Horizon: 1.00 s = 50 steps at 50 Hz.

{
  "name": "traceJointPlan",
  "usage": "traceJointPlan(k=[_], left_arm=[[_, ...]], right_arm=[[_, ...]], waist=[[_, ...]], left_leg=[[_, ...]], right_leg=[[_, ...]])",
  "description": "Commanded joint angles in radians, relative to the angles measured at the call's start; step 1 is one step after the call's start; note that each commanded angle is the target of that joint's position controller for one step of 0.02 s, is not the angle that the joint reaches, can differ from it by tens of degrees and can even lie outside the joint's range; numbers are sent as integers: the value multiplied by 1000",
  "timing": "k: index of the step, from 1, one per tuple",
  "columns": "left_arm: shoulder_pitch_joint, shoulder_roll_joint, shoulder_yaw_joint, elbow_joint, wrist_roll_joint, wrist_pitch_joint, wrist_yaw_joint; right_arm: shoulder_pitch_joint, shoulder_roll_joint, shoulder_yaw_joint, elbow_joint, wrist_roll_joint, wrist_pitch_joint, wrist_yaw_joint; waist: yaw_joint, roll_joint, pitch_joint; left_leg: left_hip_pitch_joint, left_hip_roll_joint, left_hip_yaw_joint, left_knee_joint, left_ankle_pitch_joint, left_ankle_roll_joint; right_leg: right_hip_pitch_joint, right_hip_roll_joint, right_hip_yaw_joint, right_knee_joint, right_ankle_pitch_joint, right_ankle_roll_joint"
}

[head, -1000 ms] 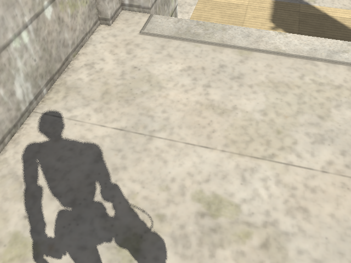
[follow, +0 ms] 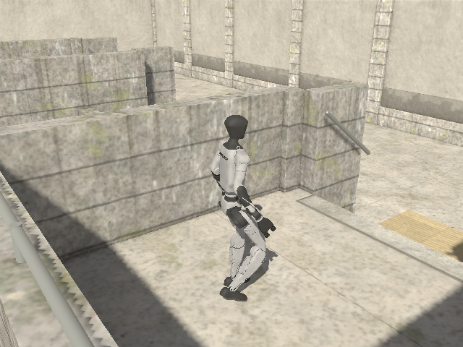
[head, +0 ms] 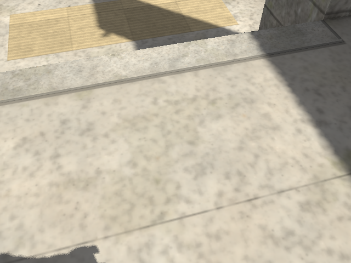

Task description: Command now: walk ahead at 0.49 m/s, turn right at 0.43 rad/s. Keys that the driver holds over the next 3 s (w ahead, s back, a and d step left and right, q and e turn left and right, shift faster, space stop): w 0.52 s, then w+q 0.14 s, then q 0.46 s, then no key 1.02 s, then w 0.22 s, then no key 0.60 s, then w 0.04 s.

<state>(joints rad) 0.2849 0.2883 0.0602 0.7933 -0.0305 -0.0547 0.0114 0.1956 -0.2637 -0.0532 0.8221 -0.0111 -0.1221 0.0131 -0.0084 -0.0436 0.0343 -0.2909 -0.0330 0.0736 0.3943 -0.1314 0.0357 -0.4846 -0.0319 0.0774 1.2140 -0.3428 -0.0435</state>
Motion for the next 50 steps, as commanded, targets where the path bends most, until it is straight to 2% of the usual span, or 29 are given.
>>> traceJointPlan(k=[1,3,6,9,12,14,15,16,17,18,19,20,21,22,23,25,27,33,36,40,42,43,44,45,46,47,48,49,50], left_arm=[[44,8,0,-68,1,3,-4],[-16,5,-8,-96,15,2,-3],[-102,9,-18,-120,22,-14,-17],[-208,7,-26,-144,16,-26,-32],[-276,32,-22,-179,7,-27,-43],[-264,54,-13,-186,10,-31,-48],[-196,73,0,-168,15,-32,-47],[-53,117,27,-120,19,-31,-41],[133,198,57,-83,25,-26,-28],[186,304,73,-75,33,-21,-25],[199,214,51,-76,24,-29,-30],[131,163,34,-84,25,-36,-34],[58,126,23,-96,24,-38,-37],[0,97,15,-103,28,-39,-42],[-32,70,8,-106,34,-42,-44],[-33,78,13,-91,32,-56,-45],[-15,98,20,-68,34,-65,-38],[41,119,26,-9,41,-61,-12],[47,121,22,17,41,-51,0],[24,155,30,25,24,-16,21],[-13,174,37,8,18,6,38],[-9,166,33,-2,18,11,42],[34,111,11,-34,56,1,38],[170,20,-21,-49,65,-18,17],[129,124,0,-33,43,-31,-2],[20,142,6,-67,15,-28,-3],[-24,126,6,-70,23,-16,11],[-41,136,13,-76,35,3,27],[-29,132,16,-82,39,21,31]], right_arm=[[27,-97,-24,-17,7,-22,8],[45,-129,-34,1,12,-26,9],[54,-156,-38,12,21,-13,6],[99,-176,-38,29,32,2,4],[152,-194,-39,56,43,20,5],[152,-205,-40,65,48,35,3],[135,-208,-38,64,48,42,0],[141,-184,-29,66,43,46,-2],[138,-135,-6,41,21,43,-6],[227,-14,29,9,11,21,-2],[199,-105,11,23,36,0,2],[129,-152,-4,-1,60,-10,7],[84,-147,-3,-8,52,-10,3],[63,-138,-6,-8,33,-4,-1],[75,-129,-10,-5,27,9,-1],[95,-91,-5,1,25,34,0],[64,-80,-4,-10,22,49,-3],[-98,-56,2,-56,31,50,12],[-176,-37,9,-96,18,43,27],[-176,-71,-5,-147,14,43,58],[-22,-121,-33,-122,12,41,64],[88,-170,-58,-97,11,40,52],[163,-265,-79,-100,4,48,27],[110,-310,-74,-143,-11,50,20],[103,-243,-66,-167,-1,65,21],[37,-191,-53,-186,9,72,19],[-9,-160,-45,-187,23,82,14],[-37,-137,-37,-196,27,89,7],[-48,-145,-40,-202,16,95,5]], waist=[[16,106,-39],[11,85,-19],[-6,80,-12],[-47,97,4],[-61,119,20],[-34,130,13],[16,129,-21],[80,107,-104],[154,5,-237],[92,-264,-324],[122,-176,-351],[104,-131,-225],[77,-66,-167],[48,-33,-122],[16,-38,-106],[-11,-32,-94],[-17,-11,-61],[45,-10,9],[69,-2,39],[48,-48,-9],[-29,-56,-97],[-81,-10,-158],[-78,170,-274],[25,332,-448],[-48,175,-529],[-46,119,-390],[-17,21,-253],[4,34,-196],[30,70,-165]], left_leg=[[112,281,-268,-261,29,193],[121,296,-233,-288,77,216],[149,271,-149,-293,129,200],[145,245,-86,-269,126,167],[222,290,-102,-237,92,146],[263,313,-106,-181,136,127],[257,297,-81,-95,259,107],[220,245,-33,86,391,79],[43,187,24,394,241,32],[-354,10,8,756,-349,-28],[-470,35,-147,908,-437,-15],[-539,89,-148,931,-356,5],[-506,135,-131,887,-261,11],[-461,163,-131,825,-198,7],[-397,185,-141,784,-156,5],[-345,185,-133,736,-111,-9],[-385,183,-135,668,-44,-24],[-422,135,-141,368,237,-22],[-362,102,-86,243,280,-10],[-314,54,-28,194,134,24],[-144,-11,14,143,83,58],[25,-27,-9,59,222,89],[318,187,-282,124,661,170],[619,441,-741,109,912,417],[572,400,-690,54,701,397],[450,342,-561,28,528,341],[281,284,-470,-12,415,283],[155,253,-437,-44,338,260],[50,223,-423,-73,284,249]], right_leg=[[-131,-92,41,-60,37,0],[-178,-100,40,-167,91,9],[-178,-105,-4,-357,250,15],[-106,-74,-68,-515,333,22],[-96,-57,-77,-601,282,4],[-42,-34,-98,-653,225,-25],[67,-4,-123,-694,229,-43],[262,30,-142,-713,229,-68],[539,-118,35,-709,231,-126],[817,-350,524,-840,78,-278],[811,-371,661,-923,4,-295],[718,-339,512,-917,68,-255],[599,-289,377,-923,169,-226],[492,-249,291,-949,248,-208],[421,-218,231,-982,301,-196],[359,-205,171,-1033,373,-209],[352,-201,107,-1066,425,-213],[395,-181,-73,-1110,397,-149],[411,-176,-164,-1056,581,-121],[520,-205,-191,-880,846,-82],[529,-184,-208,-661,996,-45],[461,-126,-232,-455,901,-2],[202,-46,-240,-120,396,57],[-127,144,-90,232,-368,113],[-149,74,70,279,-307,92],[-196,38,44,238,-227,77],[-205,-1,20,145,-161,82],[-168,-23,18,68,-120,87],[-101,-25,14,16,-94,88]])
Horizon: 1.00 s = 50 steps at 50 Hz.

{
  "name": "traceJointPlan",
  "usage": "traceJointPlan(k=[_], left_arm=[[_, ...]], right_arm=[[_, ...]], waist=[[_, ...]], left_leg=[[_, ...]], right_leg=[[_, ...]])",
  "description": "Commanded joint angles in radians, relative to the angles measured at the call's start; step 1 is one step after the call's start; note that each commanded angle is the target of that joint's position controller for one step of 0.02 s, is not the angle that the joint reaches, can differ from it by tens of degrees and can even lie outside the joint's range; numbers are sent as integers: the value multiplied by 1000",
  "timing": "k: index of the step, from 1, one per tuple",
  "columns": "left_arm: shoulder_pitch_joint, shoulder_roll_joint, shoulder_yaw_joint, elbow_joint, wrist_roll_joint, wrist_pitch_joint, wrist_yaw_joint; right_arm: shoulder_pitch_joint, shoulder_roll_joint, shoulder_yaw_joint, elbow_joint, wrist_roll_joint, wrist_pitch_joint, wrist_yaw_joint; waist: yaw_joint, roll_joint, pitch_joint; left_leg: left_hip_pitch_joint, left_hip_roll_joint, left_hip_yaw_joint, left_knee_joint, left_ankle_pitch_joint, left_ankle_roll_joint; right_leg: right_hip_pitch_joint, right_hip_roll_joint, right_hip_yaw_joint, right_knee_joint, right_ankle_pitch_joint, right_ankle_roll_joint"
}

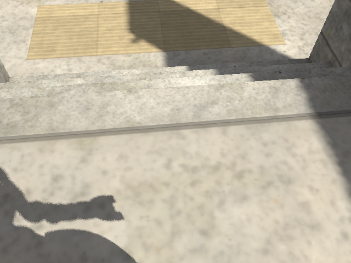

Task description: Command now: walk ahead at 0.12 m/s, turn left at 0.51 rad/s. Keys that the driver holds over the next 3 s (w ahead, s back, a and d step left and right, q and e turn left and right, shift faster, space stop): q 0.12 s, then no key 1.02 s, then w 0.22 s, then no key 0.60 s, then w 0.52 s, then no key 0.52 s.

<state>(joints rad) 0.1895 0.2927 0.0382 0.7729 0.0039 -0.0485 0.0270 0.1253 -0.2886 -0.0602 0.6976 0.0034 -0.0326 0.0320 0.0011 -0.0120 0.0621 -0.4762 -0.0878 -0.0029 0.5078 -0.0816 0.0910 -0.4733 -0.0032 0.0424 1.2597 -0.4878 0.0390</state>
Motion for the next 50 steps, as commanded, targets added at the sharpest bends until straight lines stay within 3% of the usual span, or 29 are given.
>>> traceJointPlan(k=[1,4,7,9,14,17,18,19,20,21,23,25,27,29,30,31,32,33,38,50], left_arm=[[82,109,36,-65,10,24,19],[83,79,30,-72,15,30,32],[47,80,32,-81,10,38,37],[20,75,30,-89,5,41,33],[-10,73,28,-109,-2,19,15],[39,61,29,-97,2,3,-3],[47,117,39,-107,24,0,-3],[-6,189,54,-115,36,7,1],[1,122,42,-107,43,9,-1],[-18,95,34,-115,35,6,-3],[-36,104,36,-116,11,5,-2],[-56,93,30,-113,6,10,-2],[-32,74,24,-101,0,18,-8],[9,53,16,-94,9,10,-19],[38,60,17,-95,18,1,-29],[43,54,15,-94,18,-3,-33],[-1,71,17,-93,16,-2,-32],[-23,56,16,-98,12,1,-30],[-20,38,14,-91,11,16,-20],[4,22,19,-23,6,18,-7]], right_arm=[[14,-131,-38,-84,-8,8,-15],[29,-158,-50,-93,-10,11,-31],[23,-161,-52,-109,2,30,-52],[17,-148,-46,-116,0,41,-60],[47,-126,-32,-108,-15,55,-56],[55,-90,-11,-98,-4,60,-53],[92,-63,-2,-95,-10,55,-52],[154,-42,-1,-99,-15,42,-45],[91,-88,-11,-114,-21,31,-44],[46,-119,-24,-118,-15,29,-44],[26,-86,-22,-106,-16,46,-45],[52,-31,-8,-90,-11,55,-40],[61,-7,-3,-74,-8,55,-37],[48,-47,-9,-86,-20,59,-38],[45,-88,-17,-93,-18,61,-43],[53,-91,-24,-73,-12,62,-41],[58,-59,-18,-75,-14,59,-37],[57,-45,-13,-67,-21,55,-37],[56,-42,-9,-59,-18,37,-44],[88,-15,-2,-24,-15,28,-59]], waist=[[32,68,-181],[32,93,-214],[16,106,-237],[1,128,-217],[-32,162,-193],[11,141,-176],[-8,53,-176],[-88,-173,-146],[-39,-236,-152],[-19,-200,-140],[-7,-170,-128],[-22,-148,-125],[-23,-150,-131],[-4,-111,-148],[29,-42,-147],[33,31,-148],[0,13,-126],[3,22,-116],[11,56,-86],[5,20,-65]], left_leg=[[177,254,-330,-201,236,192],[165,236,-311,-186,289,188],[181,224,-341,-184,63,154],[162,211,-351,-192,-90,135],[185,232,-400,-153,-79,135],[168,189,-384,-78,-29,74],[110,136,-333,3,-121,15],[12,-1,-172,106,-318,-43],[32,18,-121,165,-392,-80],[59,43,-113,213,-378,-98],[59,57,-89,229,-354,-124],[131,70,-62,159,-326,-133],[227,59,-29,-18,-143,-128],[314,111,-90,-42,50,-108],[340,143,-118,-6,138,-78],[292,130,-110,14,38,-50],[253,121,-115,-7,-20,-48],[235,125,-121,-24,-38,-55],[203,123,-123,-33,-63,-68],[209,114,-114,-35,-98,-69]], right_leg=[[-75,-41,36,-74,69,11],[-65,-20,35,-205,110,34],[-81,-18,55,-288,184,47],[-65,-22,52,-351,216,48],[39,-17,26,-522,164,27],[230,-17,6,-837,329,-25],[309,-139,114,-882,424,-69],[330,-273,262,-890,617,-174],[254,-337,340,-927,588,-261],[245,-313,323,-925,555,-263],[269,-260,254,-901,578,-226],[255,-215,187,-868,654,-202],[258,-158,128,-833,627,-164],[231,-124,115,-812,479,-108],[193,-85,89,-797,398,-83],[215,-49,38,-799,354,-60],[228,-44,23,-773,338,-49],[230,-43,15,-765,338,-48],[241,-37,13,-755,336,-51],[235,-29,9,-770,308,-34]])
Over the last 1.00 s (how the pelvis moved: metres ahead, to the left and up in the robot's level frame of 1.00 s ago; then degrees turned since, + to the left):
0.49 -0.05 -0.01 8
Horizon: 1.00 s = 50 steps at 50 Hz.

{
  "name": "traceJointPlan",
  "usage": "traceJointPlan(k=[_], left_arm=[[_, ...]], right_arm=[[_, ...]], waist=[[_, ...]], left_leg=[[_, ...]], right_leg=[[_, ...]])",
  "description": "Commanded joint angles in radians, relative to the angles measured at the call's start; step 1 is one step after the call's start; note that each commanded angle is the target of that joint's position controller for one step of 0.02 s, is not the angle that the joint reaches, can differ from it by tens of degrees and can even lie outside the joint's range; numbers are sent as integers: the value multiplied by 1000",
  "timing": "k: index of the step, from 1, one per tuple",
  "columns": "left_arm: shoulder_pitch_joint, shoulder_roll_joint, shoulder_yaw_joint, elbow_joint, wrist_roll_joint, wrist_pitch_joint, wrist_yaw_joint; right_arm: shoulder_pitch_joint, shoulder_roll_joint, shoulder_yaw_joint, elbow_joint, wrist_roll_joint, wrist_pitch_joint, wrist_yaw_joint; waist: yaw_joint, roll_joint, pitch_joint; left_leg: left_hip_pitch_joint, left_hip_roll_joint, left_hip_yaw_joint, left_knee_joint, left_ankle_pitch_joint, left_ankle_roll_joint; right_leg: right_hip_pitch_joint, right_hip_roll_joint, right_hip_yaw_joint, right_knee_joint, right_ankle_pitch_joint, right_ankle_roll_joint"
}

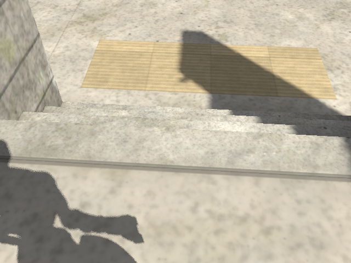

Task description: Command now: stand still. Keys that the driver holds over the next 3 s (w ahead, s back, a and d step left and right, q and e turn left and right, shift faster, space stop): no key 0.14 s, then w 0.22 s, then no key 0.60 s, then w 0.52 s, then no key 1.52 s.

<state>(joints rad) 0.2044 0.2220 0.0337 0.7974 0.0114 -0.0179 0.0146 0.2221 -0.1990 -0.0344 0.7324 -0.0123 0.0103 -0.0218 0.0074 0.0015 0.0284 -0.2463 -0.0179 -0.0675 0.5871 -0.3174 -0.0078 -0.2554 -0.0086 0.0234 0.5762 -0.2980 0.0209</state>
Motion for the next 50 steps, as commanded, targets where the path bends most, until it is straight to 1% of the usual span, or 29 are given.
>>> traceJointPlan(k=[1,7,8,10,12,16,18,19,20,21,22,24,25,26,28,31,34,35,36,37,38,39,40,42,44,46,48,49,50], left_arm=[[-8,93,23,-41,-2,-13,7],[11,89,25,6,-4,-12,14],[31,80,24,23,-4,-10,15],[43,100,32,36,-17,-8,20],[35,90,30,27,-26,-28,21],[19,54,27,25,-42,-91,-4],[112,51,29,61,-48,-104,-16],[187,86,38,94,-42,-106,-17],[265,171,62,126,-38,-106,-16],[321,242,76,126,-16,-103,-24],[294,189,59,116,3,-101,-24],[225,150,45,94,-8,-85,-17],[185,125,35,88,-21,-72,-10],[170,94,22,95,-21,-59,-3],[169,98,16,111,-11,-37,12],[169,169,32,124,-13,-22,24],[115,163,31,130,-34,-32,18],[134,156,30,141,-26,-41,13],[177,122,20,140,4,-52,7],[262,48,1,171,0,-44,10],[211,57,1,167,-9,-28,12],[155,80,9,147,-21,-9,16],[133,96,16,147,-23,9,25],[139,94,21,154,-12,31,36],[157,63,15,172,-8,32,38],[182,46,12,199,-4,26,30],[146,87,16,189,17,30,22],[137,137,26,191,3,32,25],[124,165,37,194,-14,28,27]], right_arm=[[-6,-102,-28,-54,1,-15,-6],[10,-91,-27,-21,2,-17,-10],[31,-85,-27,-5,2,-15,-11],[56,-119,-39,9,14,-11,-15],[81,-127,-40,10,26,-28,-16],[120,-176,-53,38,36,-64,-4],[34,-162,-43,14,41,-63,2],[-47,-118,-29,-16,40,-65,0],[-76,-67,-17,-43,34,-79,-6],[-70,-107,-27,-58,31,-94,-16],[-39,-151,-41,-39,34,-97,-16],[15,-121,-38,1,33,-83,-7],[-13,-107,-36,0,33,-76,-4],[-44,-81,-31,-2,32,-70,1],[-74,-31,-14,0,32,-64,13],[-83,-64,-19,12,33,-55,15],[-45,-117,-39,39,17,-48,6],[-20,-163,-53,45,7,-47,-4],[28,-237,-69,48,-2,-44,-12],[55,-189,-54,69,-9,-35,-12],[38,-127,-34,75,-1,-32,-3],[-7,-109,-24,80,4,-37,4],[-54,-124,-24,74,4,-44,9],[-146,-145,-27,67,2,-53,10],[-187,-139,-25,75,-2,-46,5],[-191,-126,-21,95,8,-35,-1],[-126,-97,-11,135,14,-34,2],[-100,-104,-16,141,7,-28,1],[-122,-115,-19,141,8,-24,-5]], waist=[[-2,6,-30],[-1,6,-20],[-1,9,-40],[-8,22,17],[-17,56,91],[-14,186,87],[54,171,88],[90,92,93],[89,-129,71],[108,-293,39],[79,-193,34],[33,-87,-11],[27,-78,-2],[27,-98,0],[25,-127,-21],[21,-141,-57],[-34,-111,-58],[-45,-75,-80],[-30,33,-163],[-16,147,-259],[-32,164,-213],[-25,157,-143],[-15,125,-97],[26,108,-56],[46,118,-57],[67,109,-78],[40,55,-47],[-1,-17,-13],[8,-68,30]], left_leg=[[-20,43,-48,-115,137,29],[-15,36,-37,-118,138,26],[-7,26,-29,-127,40,29],[-57,13,-35,-140,-301,64],[-101,65,-117,-191,-476,113],[-38,245,-406,-337,-496,225],[-162,199,-327,-300,-396,187],[-218,111,-183,-174,-217,122],[-310,-29,26,113,-42,33],[-456,-55,47,337,-179,-8],[-521,-18,-4,494,-298,-12],[-520,36,5,560,-219,1],[-505,62,16,474,-153,5],[-443,64,41,374,-88,1],[-296,35,87,194,26,-9],[-112,-8,115,42,154,-7],[64,-18,98,-149,342,46],[163,29,45,-178,513,74],[345,157,-71,-98,838,135],[402,294,-200,-99,867,266],[322,334,-290,-174,746,307],[242,328,-307,-226,562,295],[171,310,-290,-257,442,274],[33,268,-220,-307,309,227],[-53,214,-142,-312,254,200],[-95,165,-73,-283,167,173],[-123,111,-36,-259,-43,93],[-89,52,15,-251,-163,56],[-50,5,68,-181,-215,36]], right_leg=[[17,-24,28,-87,117,-16],[12,-22,27,-95,109,-15],[18,-10,15,-98,16,-18],[-55,20,-7,-72,-273,-46],[-140,13,5,-41,-377,-74],[-173,29,-44,123,-149,-97],[33,19,-22,-29,-128,-138],[114,-20,57,-116,-104,-149],[224,-133,279,-216,-22,-195],[336,-320,553,-298,294,-299],[361,-369,555,-262,568,-332],[370,-320,368,-217,751,-282],[354,-276,282,-230,764,-239],[316,-227,206,-246,776,-204],[254,-160,101,-240,829,-175],[180,-168,81,-235,843,-184],[123,-152,94,-182,711,-148],[93,-115,78,-134,633,-110],[-3,-48,38,-24,362,-59],[-42,-7,13,107,20,-9],[-78,-1,31,201,-280,17],[-131,-10,43,273,-380,30],[-153,-24,45,326,-376,39],[-101,-53,48,274,-284,51],[4,-45,17,143,-175,50],[126,-19,-25,-38,51,33],[157,-47,11,-141,150,1],[46,-48,16,-156,-82,-40],[-62,-44,38,-196,-320,-84]])
Over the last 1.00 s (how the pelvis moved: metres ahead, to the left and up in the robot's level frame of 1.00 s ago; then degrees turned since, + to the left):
0.07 -0.04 0.01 10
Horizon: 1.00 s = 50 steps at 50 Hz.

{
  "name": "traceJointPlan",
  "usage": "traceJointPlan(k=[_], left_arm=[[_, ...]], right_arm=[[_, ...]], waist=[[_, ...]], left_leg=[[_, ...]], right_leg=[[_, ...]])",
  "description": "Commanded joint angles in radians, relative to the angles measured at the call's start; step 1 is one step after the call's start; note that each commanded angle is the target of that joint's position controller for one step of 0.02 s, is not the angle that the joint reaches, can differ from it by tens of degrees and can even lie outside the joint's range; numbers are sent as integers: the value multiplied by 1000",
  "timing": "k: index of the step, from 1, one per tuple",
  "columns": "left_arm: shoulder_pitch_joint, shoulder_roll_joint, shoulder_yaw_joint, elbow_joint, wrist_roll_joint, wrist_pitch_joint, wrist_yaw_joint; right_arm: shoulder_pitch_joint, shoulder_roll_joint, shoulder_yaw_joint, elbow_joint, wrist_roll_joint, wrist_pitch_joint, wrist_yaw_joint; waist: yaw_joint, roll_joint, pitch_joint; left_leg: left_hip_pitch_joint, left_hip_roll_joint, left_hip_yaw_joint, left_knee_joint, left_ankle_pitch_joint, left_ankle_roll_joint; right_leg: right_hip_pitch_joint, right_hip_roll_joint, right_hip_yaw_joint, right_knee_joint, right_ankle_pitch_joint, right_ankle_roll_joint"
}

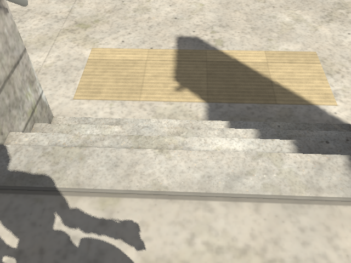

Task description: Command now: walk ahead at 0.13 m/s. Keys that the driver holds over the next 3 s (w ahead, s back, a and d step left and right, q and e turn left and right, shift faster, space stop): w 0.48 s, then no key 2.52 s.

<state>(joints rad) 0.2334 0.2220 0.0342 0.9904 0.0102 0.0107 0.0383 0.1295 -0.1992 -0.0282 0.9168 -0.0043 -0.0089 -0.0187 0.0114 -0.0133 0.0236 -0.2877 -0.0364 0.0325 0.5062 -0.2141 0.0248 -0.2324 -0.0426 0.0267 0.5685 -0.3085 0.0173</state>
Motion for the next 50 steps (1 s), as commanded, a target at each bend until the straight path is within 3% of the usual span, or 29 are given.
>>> traceJointPlan(k=[1,3,4,6,8,10,13,14,15,16,17,18,21,27,31,34,35,36,37,38,39,40,41,42,44,45,47,48,50], left_arm=[[83,167,39,-6,-15,-9,7],[113,194,52,-2,-19,-39,6],[130,203,59,5,-26,-56,5],[159,173,55,13,-23,-84,1],[142,164,55,8,-34,-91,-5],[106,183,61,0,-38,-83,-13],[66,184,60,-12,-37,-76,-20],[29,138,46,-27,-31,-83,-23],[23,56,26,-76,-25,-102,-19],[-2,93,34,-93,-40,-119,-18],[-11,126,41,-100,-63,-131,-26],[-17,134,42,-94,-66,-136,-33],[-20,118,51,-89,-36,-128,-39],[-222,39,19,-167,-21,-114,-53],[-271,74,20,-192,-25,-107,-67],[-102,148,50,-136,-9,-109,-67],[-24,190,52,-118,35,-105,-66],[45,258,63,-111,56,-98,-68],[127,245,46,-121,42,-94,-83],[181,216,57,-85,63,-106,-69],[57,208,60,-91,24,-120,-51],[-83,127,35,-124,-3,-120,-40],[-134,79,16,-135,-10,-119,-35],[-169,63,10,-148,-10,-122,-43],[-256,95,18,-182,-2,-140,-62],[-273,133,34,-190,-5,-149,-73],[-248,154,46,-171,-22,-143,-96],[-218,147,46,-153,-22,-134,-111],[-181,57,17,-125,-30,-119,-141]], right_arm=[[-33,-122,-29,-41,10,-9,-13],[-60,-104,-32,-44,26,-33,-12],[-80,-105,-34,-51,28,-47,-5],[-112,-107,-38,-62,37,-73,12],[-126,-98,-35,-63,43,-91,28],[-93,-88,-35,-39,37,-94,38],[143,-130,-64,60,39,-73,31],[269,-184,-83,87,41,-71,21],[382,-306,-107,100,34,-70,17],[372,-264,-86,106,18,-85,25],[273,-208,-65,80,15,-97,28],[209,-164,-50,58,11,-104,34],[173,-128,-28,51,5,-99,40],[209,-186,-29,67,-1,-77,3],[258,-190,-31,102,15,-68,-3],[196,-197,-38,92,16,-56,-5],[231,-150,-13,113,-129,-99,72],[329,-93,-10,100,-104,-106,96],[566,-10,21,120,-83,-113,113],[330,-147,-23,68,-43,-100,105],[239,-151,-25,45,-39,-85,87],[234,-148,-27,49,-56,-73,62],[241,-92,-12,51,-74,-71,51],[237,-54,0,52,-75,-69,52],[341,-64,-7,95,-46,-57,75],[358,-73,-9,108,-33,-52,90],[346,-105,-21,104,-34,-52,103],[321,-117,-25,93,-36,-62,101],[256,-105,-17,61,-25,-82,88]], waist=[[11,-91,66],[35,-197,105],[47,-211,129],[60,-172,123],[52,-127,94],[23,-124,59],[-88,-87,-15],[-152,17,-57],[-168,310,-118],[-152,267,-110],[-105,186,-14],[-81,132,23],[-36,94,45],[-51,77,87],[-46,110,47],[59,110,-61],[103,-12,-159],[60,-138,-334],[12,-297,-596],[100,-147,-367],[49,-86,-199],[-10,-23,-135],[-56,-48,-78],[-83,-35,-46],[-145,-10,-81],[-139,-27,-78],[-124,-9,-63],[-109,-6,-40],[-102,11,-27]], left_leg=[[-21,4,-8,-20,-338,1],[-150,-31,53,171,-236,2],[-229,10,15,241,-190,20],[-378,72,-46,321,-261,51],[-360,94,-37,209,-240,63],[-157,53,29,78,-128,50],[267,-12,69,-4,9,39],[416,100,-91,-78,-56,82],[572,349,-529,-245,-180,221],[533,437,-746,-325,-286,300],[476,424,-658,-323,-310,279],[418,371,-536,-330,-250,240],[305,279,-299,-363,73,176],[150,190,-70,-361,487,151],[198,217,-61,-299,561,125],[279,215,-65,-105,699,80],[219,163,-43,5,661,64],[79,52,6,219,296,15],[-145,-61,-42,514,-454,-42],[-294,-28,-127,716,-480,-26],[-291,50,-134,754,-407,0],[-210,110,-127,683,-370,-9],[-144,146,-133,589,-330,-16],[-69,167,-121,539,-325,-39],[92,152,-58,429,-275,-85],[111,136,-20,367,-245,-110],[126,122,10,215,-111,-128],[137,125,9,161,-49,-120],[125,165,-44,42,51,-67]], right_leg=[[-118,-38,86,-253,-418,-108],[-33,-172,287,-379,-491,-176],[14,-256,390,-407,-447,-223],[158,-305,430,-403,-265,-253],[221,-268,340,-383,-136,-221],[132,-201,218,-362,-48,-192],[-99,-123,106,-226,60,-146],[-204,-60,22,12,125,-93],[-436,58,-85,371,-61,-24],[-547,54,34,594,-246,-30],[-633,-13,70,673,-177,-64],[-628,-54,58,671,-78,-85],[-529,-104,28,531,86,-79],[-373,-24,-76,103,316,-15],[-238,16,-50,-27,423,-43],[-49,56,-41,-73,409,-98],[152,27,-9,-54,574,-157],[458,-128,93,-14,956,-321],[779,-401,522,-113,950,-571],[595,-345,583,-243,616,-474],[342,-300,438,-302,381,-353],[163,-259,355,-360,249,-292],[36,-209,281,-393,272,-256],[-73,-177,221,-411,291,-235],[-196,-88,85,-388,310,-201],[-222,-59,43,-373,262,-192],[-229,-63,72,-327,7,-176],[-249,-85,117,-313,-103,-170],[-232,-123,213,-297,-226,-144]])
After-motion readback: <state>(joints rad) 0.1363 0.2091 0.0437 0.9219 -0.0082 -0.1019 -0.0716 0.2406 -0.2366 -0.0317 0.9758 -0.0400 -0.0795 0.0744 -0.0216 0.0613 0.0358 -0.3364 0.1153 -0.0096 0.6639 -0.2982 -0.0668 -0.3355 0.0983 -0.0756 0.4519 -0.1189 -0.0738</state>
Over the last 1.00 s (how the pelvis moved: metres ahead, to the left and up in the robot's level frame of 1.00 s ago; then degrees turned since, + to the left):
0.14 -0.02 0.00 -1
